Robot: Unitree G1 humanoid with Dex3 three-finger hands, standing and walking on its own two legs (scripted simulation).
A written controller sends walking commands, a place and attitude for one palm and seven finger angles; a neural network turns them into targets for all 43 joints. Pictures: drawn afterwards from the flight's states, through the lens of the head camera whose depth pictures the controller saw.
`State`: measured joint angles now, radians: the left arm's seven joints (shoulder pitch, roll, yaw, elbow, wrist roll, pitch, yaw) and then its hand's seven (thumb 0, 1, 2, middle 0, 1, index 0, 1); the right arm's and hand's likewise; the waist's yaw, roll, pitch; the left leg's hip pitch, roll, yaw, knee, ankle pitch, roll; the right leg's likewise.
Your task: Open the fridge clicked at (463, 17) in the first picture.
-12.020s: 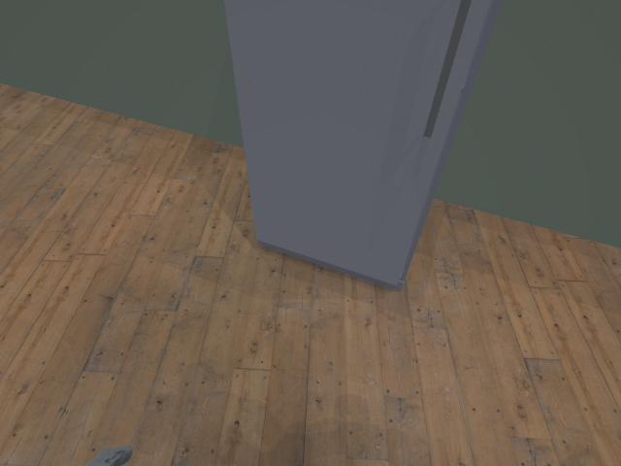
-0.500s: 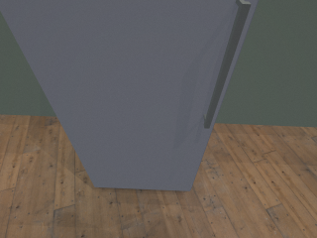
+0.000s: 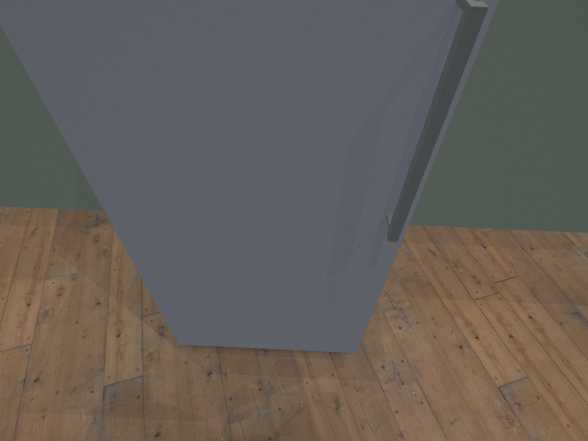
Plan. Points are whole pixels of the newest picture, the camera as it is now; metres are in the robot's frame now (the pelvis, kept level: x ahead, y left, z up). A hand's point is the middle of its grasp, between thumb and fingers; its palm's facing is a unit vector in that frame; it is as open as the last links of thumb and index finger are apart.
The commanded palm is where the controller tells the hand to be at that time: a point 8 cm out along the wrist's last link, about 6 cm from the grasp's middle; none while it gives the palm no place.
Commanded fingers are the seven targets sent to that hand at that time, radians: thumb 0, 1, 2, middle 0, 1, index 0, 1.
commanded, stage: look again from close up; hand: right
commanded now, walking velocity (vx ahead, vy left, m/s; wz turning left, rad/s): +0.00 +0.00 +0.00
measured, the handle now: (419, 146) +0.48 -0.14 +0.17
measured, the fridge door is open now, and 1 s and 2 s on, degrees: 0 0 0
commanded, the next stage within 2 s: raise the hand to about handle height in 0.50 s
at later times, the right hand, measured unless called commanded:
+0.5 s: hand out of the picture +0.01 -0.16 -0.17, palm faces +0.01 +0.98 -0.19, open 7.3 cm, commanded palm none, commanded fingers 0.00 -0.90 -0.90 0.20 0.30 0.20 0.30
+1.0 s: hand (423, 402) +0.19 -0.15 -0.02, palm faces -0.03 +1.00 -0.01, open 8.4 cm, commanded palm +0.15 -0.22 +0.00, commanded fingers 0.00 -0.41 -0.69 0.23 0.62 0.23 0.62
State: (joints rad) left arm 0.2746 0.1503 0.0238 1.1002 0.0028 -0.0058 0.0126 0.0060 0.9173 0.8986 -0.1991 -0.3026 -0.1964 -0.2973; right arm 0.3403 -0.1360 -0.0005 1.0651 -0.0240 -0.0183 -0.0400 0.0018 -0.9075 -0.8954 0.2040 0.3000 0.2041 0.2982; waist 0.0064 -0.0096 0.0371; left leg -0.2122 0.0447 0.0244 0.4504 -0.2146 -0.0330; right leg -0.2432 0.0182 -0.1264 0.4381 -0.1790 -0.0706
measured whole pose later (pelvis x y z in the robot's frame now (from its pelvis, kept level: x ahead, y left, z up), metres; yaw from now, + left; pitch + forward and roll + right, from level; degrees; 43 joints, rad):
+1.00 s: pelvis +0.01 +0.04 -0.04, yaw -2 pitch +5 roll +0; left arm 0.16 0.25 0.05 0.53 -0.04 -0.23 0.01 0.01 0.91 0.90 -0.20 -0.30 -0.20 -0.30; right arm 0.44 -0.23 -0.16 0.12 0.24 -0.40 0.34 0.00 -0.64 -0.78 0.22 0.47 0.23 0.47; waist 0.02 0.05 -0.09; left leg -0.52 0.02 0.07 0.87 -0.44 0.02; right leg -0.57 -0.03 -0.07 0.85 -0.37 -0.02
